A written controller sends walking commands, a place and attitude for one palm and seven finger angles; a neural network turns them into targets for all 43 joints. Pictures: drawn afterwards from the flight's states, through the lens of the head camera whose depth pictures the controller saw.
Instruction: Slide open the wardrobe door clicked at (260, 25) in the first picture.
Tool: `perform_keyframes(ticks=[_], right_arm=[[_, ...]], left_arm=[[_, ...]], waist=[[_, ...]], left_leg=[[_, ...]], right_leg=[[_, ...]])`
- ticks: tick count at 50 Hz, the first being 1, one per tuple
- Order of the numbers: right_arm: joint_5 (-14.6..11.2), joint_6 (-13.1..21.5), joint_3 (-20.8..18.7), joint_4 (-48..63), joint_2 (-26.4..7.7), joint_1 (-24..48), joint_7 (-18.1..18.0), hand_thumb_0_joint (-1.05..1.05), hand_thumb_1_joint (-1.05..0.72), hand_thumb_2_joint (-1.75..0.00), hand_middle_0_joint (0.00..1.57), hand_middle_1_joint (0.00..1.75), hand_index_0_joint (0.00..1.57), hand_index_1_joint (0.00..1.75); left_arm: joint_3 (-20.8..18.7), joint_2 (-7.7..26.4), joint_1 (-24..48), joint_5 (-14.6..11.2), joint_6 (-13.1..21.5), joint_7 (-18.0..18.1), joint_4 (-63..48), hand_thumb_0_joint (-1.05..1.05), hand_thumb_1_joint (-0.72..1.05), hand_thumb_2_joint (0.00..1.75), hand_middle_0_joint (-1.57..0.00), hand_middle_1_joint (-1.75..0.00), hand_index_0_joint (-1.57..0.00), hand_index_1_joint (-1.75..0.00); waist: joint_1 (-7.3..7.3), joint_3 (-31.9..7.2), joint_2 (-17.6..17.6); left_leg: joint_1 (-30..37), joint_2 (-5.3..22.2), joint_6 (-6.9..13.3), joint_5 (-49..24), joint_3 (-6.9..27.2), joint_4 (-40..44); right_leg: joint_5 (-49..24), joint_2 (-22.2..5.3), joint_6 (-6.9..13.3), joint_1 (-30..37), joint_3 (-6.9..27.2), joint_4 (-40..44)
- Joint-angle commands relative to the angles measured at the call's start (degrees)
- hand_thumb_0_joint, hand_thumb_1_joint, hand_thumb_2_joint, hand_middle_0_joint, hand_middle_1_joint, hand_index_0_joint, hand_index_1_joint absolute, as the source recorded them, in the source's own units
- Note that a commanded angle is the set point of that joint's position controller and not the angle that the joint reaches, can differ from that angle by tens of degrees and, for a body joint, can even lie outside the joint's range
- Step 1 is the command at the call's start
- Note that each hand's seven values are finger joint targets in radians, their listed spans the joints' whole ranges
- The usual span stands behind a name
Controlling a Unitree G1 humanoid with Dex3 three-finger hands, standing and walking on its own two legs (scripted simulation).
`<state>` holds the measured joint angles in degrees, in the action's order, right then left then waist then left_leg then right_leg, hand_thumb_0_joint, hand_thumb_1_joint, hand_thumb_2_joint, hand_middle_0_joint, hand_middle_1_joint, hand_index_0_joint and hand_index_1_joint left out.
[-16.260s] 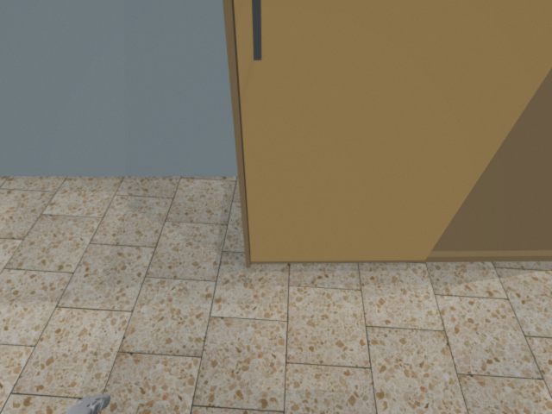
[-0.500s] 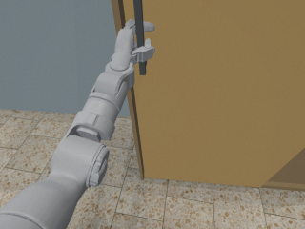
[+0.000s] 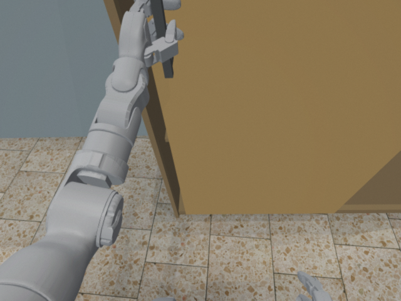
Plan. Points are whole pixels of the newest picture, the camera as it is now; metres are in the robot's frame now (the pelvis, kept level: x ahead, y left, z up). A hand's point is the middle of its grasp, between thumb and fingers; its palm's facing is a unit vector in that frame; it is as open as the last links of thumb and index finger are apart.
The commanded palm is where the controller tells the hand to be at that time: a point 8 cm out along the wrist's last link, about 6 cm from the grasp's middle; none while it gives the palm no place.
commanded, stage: step sideways, sliding the door along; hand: left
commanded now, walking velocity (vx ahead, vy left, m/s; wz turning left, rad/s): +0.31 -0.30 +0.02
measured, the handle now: (161, 17) +0.53 +0.08 +0.27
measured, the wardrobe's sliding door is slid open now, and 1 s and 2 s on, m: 0.04 0.12 0.49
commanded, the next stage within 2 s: none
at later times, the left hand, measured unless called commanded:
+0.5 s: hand (185, 42) +0.49 +0.04 +0.25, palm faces +0.11 -0.99 -0.03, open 5.6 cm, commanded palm +0.47 +0.02 +0.24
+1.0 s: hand (227, 37) +0.50 -0.03 +0.25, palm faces +0.50 -0.87 -0.06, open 5.8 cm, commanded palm +0.47 -0.08 +0.24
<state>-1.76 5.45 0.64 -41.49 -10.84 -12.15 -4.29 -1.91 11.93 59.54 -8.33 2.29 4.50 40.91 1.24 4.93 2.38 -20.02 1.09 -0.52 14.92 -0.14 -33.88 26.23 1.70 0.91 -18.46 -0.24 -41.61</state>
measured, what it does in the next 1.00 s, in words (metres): steps to the right: right foot, then left foot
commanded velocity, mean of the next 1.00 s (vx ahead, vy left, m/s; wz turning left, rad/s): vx -0.09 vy -0.22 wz -0.17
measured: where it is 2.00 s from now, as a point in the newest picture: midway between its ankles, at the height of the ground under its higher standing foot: (300, 296)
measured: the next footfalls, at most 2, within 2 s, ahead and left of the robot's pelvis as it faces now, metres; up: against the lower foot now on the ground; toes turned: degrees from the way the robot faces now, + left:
right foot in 0.64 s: +0.24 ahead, -0.40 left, +0.00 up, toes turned +9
left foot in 0.78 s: +0.11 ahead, -0.06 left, +0.00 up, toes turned +25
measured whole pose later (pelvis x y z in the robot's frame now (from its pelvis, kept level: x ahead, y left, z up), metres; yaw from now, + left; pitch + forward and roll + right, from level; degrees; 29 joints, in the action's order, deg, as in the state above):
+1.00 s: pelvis +0.15 -0.31 -0.01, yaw +12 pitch -3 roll +0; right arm -3.9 9.8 -2.7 -33.4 -13.1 -7.9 1.3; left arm -10.7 14.9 41.0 -6.4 3.1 7.3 1.8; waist -8.6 17.3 3.6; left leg -11.7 17.0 -7.8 18.8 -5.8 -36.5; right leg 18.0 -0.5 -0.3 -19.3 -3.9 -41.6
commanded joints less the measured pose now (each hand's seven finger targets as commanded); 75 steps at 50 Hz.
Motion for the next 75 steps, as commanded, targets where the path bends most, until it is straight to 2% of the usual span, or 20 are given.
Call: perform_keyframes(ticks=[1, 5, 7, 12, 14, 15, 20, 29, 34, 35, 38, 40, 42, 47, 50, 52, 57, 61, 64, 75], right_arm=[[-0.45, 1.09, -3.24, 6.94, -8.61, 2.0, -0.39, 0.0, -0.9, -0.9, 0.2, 0.3, 0.2, 0.3], [-0.87, 1.23, -3.2, 7.96, -6.62, 8.85, -1.21, 0.0, -0.9, -0.9, 0.2, 0.3, 0.2, 0.3], [-0.23, 1.99, -2.87, 6.27, -5.39, 7.44, -1.21, 0.0, -0.9, -0.9, 0.2, 0.3, 0.2, 0.3], [0.47, 1.46, -4.01, 7.19, -4.54, 7.57, -0.95, 0.0, -0.9, -0.9, 0.2, 0.3, 0.2, 0.3], [-0.28, 1.41, -6.25, 7.2, -7.7, 4.67, 0.3, 0.0, -0.9, -0.9, 0.2, 0.3, 0.2, 0.3], [-1.03, 1.18, -7.3, 7.83, -9.39, 5.09, 2.62, 0.0, -0.9, -0.9, 0.2, 0.3, 0.2, 0.3], [-1.03, 0.13, -8.19, 7.36, -10.06, 9.17, 5.02, 0.0, -0.9, -0.9, 0.2, 0.3, 0.2, 0.3], [-2.42, 2.22, -6.12, 12.96, -8.1, 9.6, 3.67, 0.0, -0.9, -0.9, 0.2, 0.3, 0.2, 0.3], [-2.24, 2.82, -4.82, 13.08, -4.55, 13.16, 1.28, 0.0, -0.9, -0.9, 0.2, 0.3, 0.2, 0.3], [-2.28, 3.45, -4.23, 12.65, -4.06, 13.81, 0.69, 0.0, -0.9, -0.9, 0.2, 0.3, 0.2, 0.3], [-1.99, 3.81, -4.6, 11.13, -6.61, 11.08, 0.96, 0.0, -0.9, -0.9, 0.2, 0.3, 0.2, 0.3], [-1.24, 3.34, -8.01, 13.94, -10.99, 9.55, 5.51, 0.0, -0.9, -0.9, 0.2, 0.3, 0.2, 0.3], [-1.47, 4.9, -6.75, 14.57, -8.5, 11.24, 6.46, 0.0, -0.9, -0.9, 0.2, 0.3, 0.2, 0.3], [-2.18, 7.59, -5.23, 15.91, -8.04, 9.94, 5.67, 0.0, -0.9, -0.9, 0.2, 0.3, 0.2, 0.3], [-2.5, 8.74, -4.05, 16.48, -6.47, 10.97, 4.45, 0.0, -0.9, -0.9, 0.2, 0.3, 0.2, 0.3], [-2.62, 7.49, -5.57, 15.55, -7.18, 11.17, 3.62, 0.0, -0.9, -0.9, 0.2, 0.3, 0.2, 0.3], [-2.53, 8.42, -3.28, 14.79, -4.68, 12.42, 3.82, 0.0, -0.9, -0.9, 0.2, 0.3, 0.2, 0.3], [-1.62, 4.7, -5.44, 17.26, -6.03, 12.15, 5.32, 0.0, -0.9, -0.9, 0.2, 0.3, 0.2, 0.3], [-1.98, 4.98, -5.59, 21.02, -6.8, 11.97, 7.68, 0.0, -0.9, -0.9, 0.2, 0.3, 0.2, 0.3], [0.98, 4.58, -2.36, 20.07, -5.86, 10.34, 7.47, 0.0, -0.9, -0.9, 0.2, 0.3, 0.2, 0.3]], left_arm=[[-0.24, 6.36, 41.15, 1.6, 7.8, -1.76, -22.13, 0.0, 0.9, 0.9, -0.45, -1.4, -0.45, -1.4], [-0.83, 6.35, 39.29, 3.32, 7.56, -1.7, -21.88, 0.0, 0.9, 0.9, -0.45, -1.4, -0.45, -1.4], [6.02, -2.84, 39.45, 3.16, 8.6, -2.24, -26.69, 0.0, 0.9, 0.9, -0.45, -1.4, -0.45, -1.4], [10.61, -6.74, 37.82, 4.86, 11.08, -1.52, -31.38, 0.0, 0.9, 0.9, -0.45, -1.4, -0.45, -1.4], [15.03, -10.0, 40.4, 3.14, 12.83, -2.32, -35.55, 0.0, 0.9, 0.9, -0.45, -1.4, -0.45, -1.4], [17.52, -13.6, 42.38, 1.22, 13.23, -3.28, -38.63, 0.0, 0.9, 0.9, -0.45, -1.4, -0.45, -1.4], [13.45, -9.24, 40.69, 3.01, 12.13, -4.74, -38.55, 0.0, 0.9, 0.9, -0.45, -1.4, -0.45, -1.4], [11.89, -5.65, 31.31, 2.33, 11.93, -4.93, -44.66, 0.0, 0.9, 0.9, -0.45, -1.4, -0.45, -1.4], [4.68, 4.88, 17.26, 4.27, 10.51, -3.1, -51.4, 0.0, 0.9, 0.9, -0.45, -1.4, -0.45, -1.4], [6.81, 2.1, 16.0, 3.9, 9.98, -3.15, -57.39, 0.0, 0.9, 0.9, -0.45, -1.4, -0.45, -1.4], [8.59, 0.28, 15.16, 2.88, 11.12, -2.05, -63.5, 0.0, 0.9, 0.9, -0.45, -1.4, -0.45, -1.4], [6.79, -0.21, 16.67, 3.22, 12.75, -3.91, -63.95, 0.0, 0.9, 0.9, -0.45, -1.4, -0.45, -1.4], [8.25, -1.31, 20.26, 3.48, 13.69, -3.77, -67.14, 0.0, 0.9, 0.9, -0.45, -1.4, -0.45, -1.4], [8.84, -0.82, 10.83, 3.22, 9.98, -3.08, -63.2, 0.0, 0.9, 0.9, -0.45, -1.4, -0.45, -1.4], [8.61, 0.0, 8.2, 3.73, 9.58, -2.87, -63.58, 0.0, 0.9, 0.9, -0.45, -1.4, -0.45, -1.4], [5.75, 4.5, 2.2, 3.56, 7.94, -2.11, -64.66, 0.0, 0.9, 0.9, -0.45, -1.4, -0.45, -1.4], [12.32, -2.76, -3.05, 3.6, 9.96, -0.86, -81.46, 0.0, 0.9, 0.9, -0.45, -1.4, -0.45, -1.4], [20.34, -7.81, -2.97, 4.51, 11.49, -2.15, -84.31, 0.0, 0.9, 0.9, -0.45, -1.4, -0.45, -1.4], [25.09, -13.45, -5.71, 5.58, 13.13, -3.54, -82.15, 0.0, 0.9, 0.9, -0.45, -1.4, -0.45, -1.4], [25.36, -12.45, -12.16, 7.03, 10.8, -3.86, -85.21, 0.0, 0.9, 0.9, -0.45, -1.4, -0.45, -1.4]], waist=[[2.14, -26.33, 3.83], [-2.16, -16.54, -19.85], [-0.71, -16.82, -7.09], [-0.25, -23.71, -8.82], [3.98, -31.63, 1.24], [3.6, -36.03, 10.25], [2.4, -26.11, 0.72], [1.61, -26.16, 17.18], [-2.01, -27.55, -24.99], [-1.14, -27.5, -19.44], [2.37, -31.36, -8.96], [-0.14, -35.68, 3.64], [0.21, -30.14, 20.12], [0.36, -22.96, 18.83], [-0.77, -20.81, 7.76], [-2.51, -23.8, -21.96], [-1.14, -28.06, -13.5], [0.31, -31.33, -11.31], [-2.95, -31.94, 6.77], [0.54, -20.32, 12.3]], left_leg=[[16.78, 15.4, 9.79, -16.61, 13.69, -0.16], [-14.74, -0.23, 0.64, 15.58, -0.21, -28.72], [-16.74, 1.41, 0.01, 15.2, 2.14, -30.21], [4.03, 1.03, -0.42, -1.64, -7.92, 2.12], [41.3, 15.99, 8.76, -40.51, 7.03, 10.56], [54.76, 30.41, 15.95, -68.13, 22.83, 0.95], [35.28, 28.11, 12.03, -35.81, 11.75, 2.76], [25.5, 18.12, 4.69, -37.32, -5.39, -3.58], [-4.05, 2.38, -2.53, 23.25, -1.22, -30.3], [-4.92, 2.63, -1.78, 23.99, 0.01, -25.93], [22.09, 14.07, 0.54, -31.25, -0.17, 8.64], [46.6, 29.53, 9.64, -77.77, 8.75, 2.13], [44.6, 26.05, 8.9, -69.92, 2.32, -2.08], [31.74, 19.88, 3.34, -46.92, -9.11, -2.37], [20.89, 14.36, 1.1, -27.85, -10.87, -13.48], [-0.58, -0.62, -2.72, 23.63, -4.59, -32.42], [-5.03, -0.19, -1.26, 19.68, 1.52, -14.78], [21.27, 6.07, -0.24, -13.65, -2.77, 5.06], [45.51, 25.46, 8.92, -67.16, 0.3, 0.83], [38.95, 20.53, 2.85, -65.9, -11.02, -3.3]], right_leg=[[-5.24, -1.43, 0.77, 5.77, 1.35, 9.58], [-20.43, -19.83, 11.54, 21.41, 26.48, 23.76], [-42.46, -19.65, 14.22, 27.87, 20.64, 16.62], [-67.05, -12.26, 5.24, 25.45, 2.05, 4.11], [-42.64, -5.0, -3.27, -5.96, -1.52, -19.12], [2.52, -1.88, -2.29, -23.33, 4.88, -33.92], [-1.05, -8.25, -0.16, -24.03, 6.78, -28.82], [-12.97, -1.97, -3.4, 1.25, -8.42, 3.09], [-80.17, -18.66, 6.21, 23.21, 10.62, 8.16], [-82.95, -18.67, 6.74, 24.26, 9.42, 6.28], [-62.33, -11.27, 0.02, 10.6, -2.31, -7.62], [5.87, -2.44, -1.0, -14.27, 0.61, -17.7], [2.8, -4.7, -0.87, -15.04, 2.51, -11.48], [-12.77, -2.0, -2.57, -1.71, -3.63, 0.82], [-36.59, -4.27, -3.43, 7.55, -3.71, 11.4], [-84.32, -17.99, 0.72, 17.67, 21.17, 11.66], [-89.04, -18.1, 6.99, 32.29, 17.27, 4.17], [-68.35, -12.58, 3.9, 14.59, 13.06, 0.92], [2.13, -3.02, -0.02, -17.38, 5.16, -17.8], [-11.38, -2.92, -3.1, -17.31, -7.78, -4.38]])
